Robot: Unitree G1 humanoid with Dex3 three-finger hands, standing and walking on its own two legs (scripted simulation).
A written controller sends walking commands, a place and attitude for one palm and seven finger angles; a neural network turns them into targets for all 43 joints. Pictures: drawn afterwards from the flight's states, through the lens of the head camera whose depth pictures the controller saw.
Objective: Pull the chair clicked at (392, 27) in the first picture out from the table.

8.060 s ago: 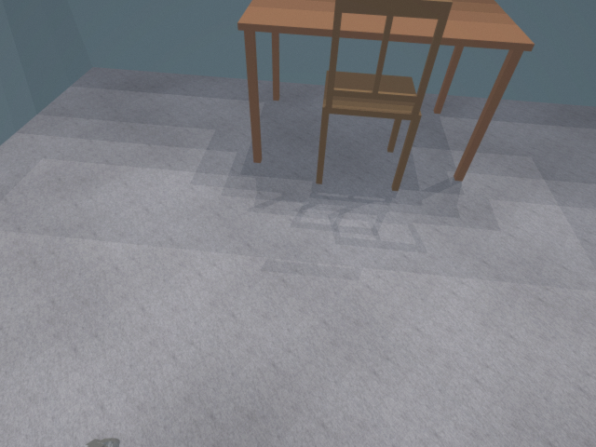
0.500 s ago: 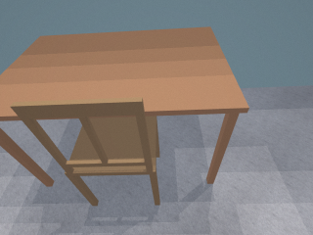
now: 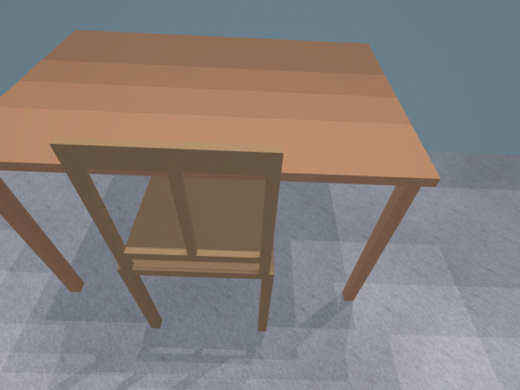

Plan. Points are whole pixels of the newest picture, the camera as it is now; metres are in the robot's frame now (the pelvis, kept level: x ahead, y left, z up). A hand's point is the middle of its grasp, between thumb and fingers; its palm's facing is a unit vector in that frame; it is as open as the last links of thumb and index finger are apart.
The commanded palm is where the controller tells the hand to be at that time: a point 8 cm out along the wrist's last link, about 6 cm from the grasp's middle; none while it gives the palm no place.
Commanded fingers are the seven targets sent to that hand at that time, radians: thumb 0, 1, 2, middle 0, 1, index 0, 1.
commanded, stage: come to a stop and stand still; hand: left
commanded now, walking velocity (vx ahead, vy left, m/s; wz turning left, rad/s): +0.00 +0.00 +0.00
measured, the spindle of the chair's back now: (184, 217) +0.48 +0.21 -0.08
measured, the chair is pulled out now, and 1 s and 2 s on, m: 0.00 0.00 0.00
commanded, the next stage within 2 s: look again from close up in 0.36 s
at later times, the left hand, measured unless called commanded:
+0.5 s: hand out of the picture +0.00 +0.19 -0.16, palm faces -0.02 -0.97 -0.23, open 7.4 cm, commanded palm none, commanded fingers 0.00 0.90 0.90 -0.20 -0.30 -0.20 -0.30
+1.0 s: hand out of the picture +0.00 +0.14 -0.16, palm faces -0.02 -0.97 -0.22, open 7.3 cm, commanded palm none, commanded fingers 0.00 0.90 0.90 -0.20 -0.30 -0.20 -0.30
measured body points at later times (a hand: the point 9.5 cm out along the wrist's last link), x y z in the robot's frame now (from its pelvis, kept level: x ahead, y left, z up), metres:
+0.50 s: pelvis -0.01 +0.01 +0.01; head +0.00 +0.01 +0.46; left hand +0.00 +0.24 -0.15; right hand +0.00 -0.23 -0.15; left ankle -0.03 +0.08 -0.73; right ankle +0.01 -0.18 -0.73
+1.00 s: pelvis -0.03 -0.04 +0.01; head -0.01 -0.05 +0.46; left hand +0.00 +0.19 -0.14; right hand -0.02 -0.26 -0.15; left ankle -0.03 +0.08 -0.73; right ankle +0.01 -0.18 -0.73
